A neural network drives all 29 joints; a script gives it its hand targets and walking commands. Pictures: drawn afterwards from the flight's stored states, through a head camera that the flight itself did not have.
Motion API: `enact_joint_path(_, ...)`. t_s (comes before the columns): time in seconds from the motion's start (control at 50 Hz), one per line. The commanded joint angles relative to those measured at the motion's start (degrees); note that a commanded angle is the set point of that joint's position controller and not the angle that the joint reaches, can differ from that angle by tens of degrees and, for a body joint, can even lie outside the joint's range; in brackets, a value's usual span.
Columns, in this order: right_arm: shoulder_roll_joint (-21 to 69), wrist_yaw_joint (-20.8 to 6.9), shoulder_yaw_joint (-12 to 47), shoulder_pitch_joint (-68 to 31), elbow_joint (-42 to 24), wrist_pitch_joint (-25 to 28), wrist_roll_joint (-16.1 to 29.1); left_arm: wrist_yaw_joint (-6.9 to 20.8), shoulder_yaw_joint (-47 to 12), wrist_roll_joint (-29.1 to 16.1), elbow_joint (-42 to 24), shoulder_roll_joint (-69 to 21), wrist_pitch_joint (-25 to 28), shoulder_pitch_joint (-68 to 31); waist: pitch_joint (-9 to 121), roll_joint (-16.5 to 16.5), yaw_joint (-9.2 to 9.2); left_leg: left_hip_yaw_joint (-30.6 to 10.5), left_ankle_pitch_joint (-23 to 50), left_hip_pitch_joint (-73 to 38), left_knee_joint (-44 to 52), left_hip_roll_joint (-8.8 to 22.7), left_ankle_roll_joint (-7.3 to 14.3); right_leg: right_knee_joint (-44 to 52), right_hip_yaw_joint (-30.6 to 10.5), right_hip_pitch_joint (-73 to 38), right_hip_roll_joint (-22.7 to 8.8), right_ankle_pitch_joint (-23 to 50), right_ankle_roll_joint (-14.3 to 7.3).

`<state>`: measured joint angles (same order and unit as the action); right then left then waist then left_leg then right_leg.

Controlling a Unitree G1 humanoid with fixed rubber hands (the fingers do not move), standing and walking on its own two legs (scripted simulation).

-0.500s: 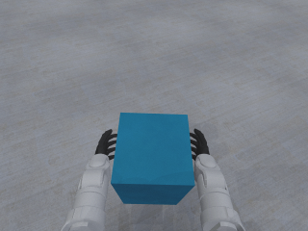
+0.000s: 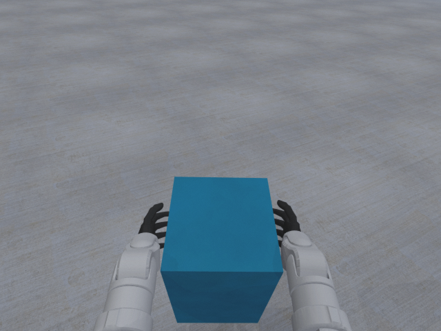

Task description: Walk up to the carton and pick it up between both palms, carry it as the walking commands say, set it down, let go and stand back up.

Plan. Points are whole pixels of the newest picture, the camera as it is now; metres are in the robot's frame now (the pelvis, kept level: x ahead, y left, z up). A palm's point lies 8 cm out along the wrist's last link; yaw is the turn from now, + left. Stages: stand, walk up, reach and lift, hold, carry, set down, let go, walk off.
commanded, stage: reach and lift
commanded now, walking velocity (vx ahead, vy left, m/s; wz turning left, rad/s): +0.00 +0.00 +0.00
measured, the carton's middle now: (219, 255) +0.31 -0.01 -0.04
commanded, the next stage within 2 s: hold in 1.28 s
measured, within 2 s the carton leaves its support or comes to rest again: neither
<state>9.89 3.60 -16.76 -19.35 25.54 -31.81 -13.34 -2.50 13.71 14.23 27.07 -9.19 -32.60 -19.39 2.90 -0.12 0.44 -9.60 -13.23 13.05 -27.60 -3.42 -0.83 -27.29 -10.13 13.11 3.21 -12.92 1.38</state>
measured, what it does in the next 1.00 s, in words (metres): stands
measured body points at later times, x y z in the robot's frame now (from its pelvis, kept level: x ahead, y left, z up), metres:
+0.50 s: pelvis -0.01 +0.00 +0.00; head -0.06 +0.00 +0.45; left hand +0.31 +0.13 +0.04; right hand +0.30 -0.15 +0.05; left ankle +0.02 +0.13 -0.74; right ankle +0.02 -0.13 -0.74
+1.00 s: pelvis +0.00 -0.01 +0.00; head -0.05 -0.01 +0.45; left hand +0.30 +0.13 +0.04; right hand +0.31 -0.15 +0.05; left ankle +0.02 +0.13 -0.74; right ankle +0.02 -0.13 -0.74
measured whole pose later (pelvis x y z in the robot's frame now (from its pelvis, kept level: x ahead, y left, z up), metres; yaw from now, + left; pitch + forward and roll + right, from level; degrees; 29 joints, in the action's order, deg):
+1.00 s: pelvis +0.00 -0.01 +0.00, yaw +0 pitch -7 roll +0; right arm 10.0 2.7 -14.7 -19.7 20.0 -41.5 -14.3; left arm -1.7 13.7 14.3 19.6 -9.7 -42.9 -18.8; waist 0.1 -0.1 0.0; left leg -8.8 -12.3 4.6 -24.2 -2.6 -1.0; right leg -24.8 -8.9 5.1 2.9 -12.3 0.7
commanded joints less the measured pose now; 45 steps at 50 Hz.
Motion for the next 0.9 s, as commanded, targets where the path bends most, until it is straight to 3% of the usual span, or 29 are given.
enact_joint_path(0.0, 61.7, -13.8, 33.4, -29.7, 0.9, -2.1, 11.9, 13.7, -32.7, -12.6, -3.3, -59.0, 0.2, -34.9, 15.3, 0.2, 0.08, 4.1, 7.2, -5.5, 5.0, -1.5, -0.7, 3.8, 4.6, -8.2, 2.3, 8.8, 0.9)
enact_joint_path(0.28, 60.5, -14.4, 31.4, -34.2, -0.9, -8.8, 12.5, 13.8, -29.2, -13.0, -4.4, -57.9, -6.5, -38.0, 9.6, 0.1, -0.13, 4.5, 2.7, -7.1, 6.6, -0.4, -0.1, 5.5, 4.7, -10.5, 1.3, 5.2, 0.3)
enact_joint_path(0.56, 60.1, -14.6, 31.8, -35.0, -1.4, -9.1, 12.5, 13.5, -29.1, -13.0, -5.7, -58.1, -7.0, -38.6, 10.5, 0.0, -0.4, 4.8, 3.2, -7.9, 6.5, -0.7, 0.1, 5.4, 4.9, -10.8, 1.2, 5.9, 0.0)
enact_joint_path(0.88, 59.4, -14.6, 33.6, -30.5, -4.3, -9.2, 12.7, 13.3, -31.2, -13.7, -9.7, -57.6, -7.5, -34.4, 11.6, 0.0, -0.44, 4.6, 8.6, -10.2, 6.9, -1.1, -0.2, 5.6, 4.9, -11.5, 1.4, 10.6, 0.0)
